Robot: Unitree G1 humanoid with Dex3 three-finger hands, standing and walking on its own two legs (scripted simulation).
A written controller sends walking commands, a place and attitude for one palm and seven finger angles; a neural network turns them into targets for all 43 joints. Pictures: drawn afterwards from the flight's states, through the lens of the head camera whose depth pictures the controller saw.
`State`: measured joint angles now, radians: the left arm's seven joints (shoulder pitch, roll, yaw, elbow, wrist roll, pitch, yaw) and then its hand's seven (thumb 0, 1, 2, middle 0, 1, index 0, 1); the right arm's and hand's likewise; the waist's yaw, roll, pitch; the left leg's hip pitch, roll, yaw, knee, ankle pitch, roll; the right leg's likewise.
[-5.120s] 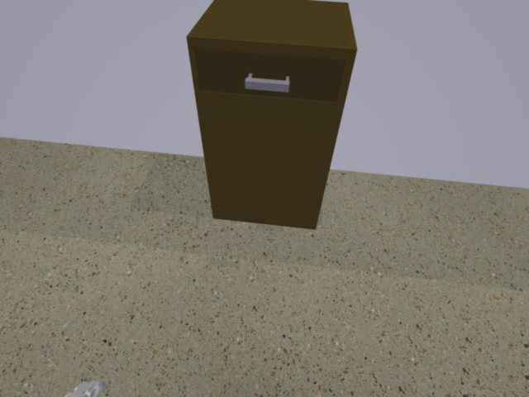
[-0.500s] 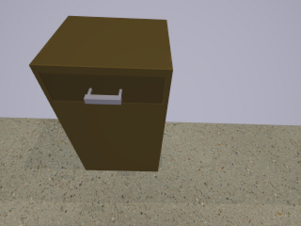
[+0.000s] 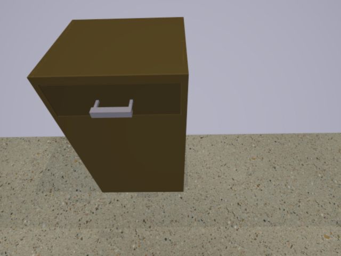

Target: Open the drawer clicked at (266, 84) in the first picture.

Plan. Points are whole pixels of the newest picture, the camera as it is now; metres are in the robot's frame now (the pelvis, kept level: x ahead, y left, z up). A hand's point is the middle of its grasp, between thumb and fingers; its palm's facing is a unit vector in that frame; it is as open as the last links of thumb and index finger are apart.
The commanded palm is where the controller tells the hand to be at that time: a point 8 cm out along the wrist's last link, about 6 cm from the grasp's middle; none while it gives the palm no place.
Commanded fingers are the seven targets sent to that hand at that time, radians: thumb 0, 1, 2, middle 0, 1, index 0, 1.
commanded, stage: look again from close up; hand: left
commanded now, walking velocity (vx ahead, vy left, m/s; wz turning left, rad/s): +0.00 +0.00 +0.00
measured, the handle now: (112, 107) +0.56 +0.24 +0.00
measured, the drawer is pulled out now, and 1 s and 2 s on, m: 0.00 0.00 0.00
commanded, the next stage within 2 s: raise the hand with hooked fingers in 0.02 s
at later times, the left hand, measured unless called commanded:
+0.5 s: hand (100, 245) +0.16 +0.18 -0.05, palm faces -0.11 -0.27 -0.96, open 8.4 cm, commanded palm +0.14 +0.21 -0.01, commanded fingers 0.00 0.43 0.70 -0.23 -0.60 -0.23 -0.60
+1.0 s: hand (80, 209) +0.22 +0.23 +0.00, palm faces -0.05 -0.12 -0.99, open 11.3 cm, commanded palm +0.19 +0.23 +0.07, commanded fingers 0.00 -0.15 0.45 -0.28 -0.98 -0.28 -0.98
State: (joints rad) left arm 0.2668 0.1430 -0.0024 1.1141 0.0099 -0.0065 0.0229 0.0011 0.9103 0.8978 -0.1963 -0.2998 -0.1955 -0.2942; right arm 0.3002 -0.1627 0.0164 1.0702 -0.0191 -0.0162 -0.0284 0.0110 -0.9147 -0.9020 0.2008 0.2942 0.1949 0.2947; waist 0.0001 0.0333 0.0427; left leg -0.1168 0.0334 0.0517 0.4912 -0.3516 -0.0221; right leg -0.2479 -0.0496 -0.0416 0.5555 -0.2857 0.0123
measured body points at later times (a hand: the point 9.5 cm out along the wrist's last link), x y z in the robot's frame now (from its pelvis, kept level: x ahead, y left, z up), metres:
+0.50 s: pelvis -0.03 -0.02 -0.02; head +0.00 -0.04 +0.43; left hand +0.16 +0.19 +0.00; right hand +0.21 -0.27 -0.08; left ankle -0.05 +0.13 -0.73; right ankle +0.01 -0.13 -0.73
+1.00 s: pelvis -0.03 +0.00 -0.02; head -0.01 -0.03 +0.43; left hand +0.21 +0.23 +0.06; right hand +0.13 -0.22 -0.13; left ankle -0.05 +0.13 -0.73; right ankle +0.01 -0.13 -0.73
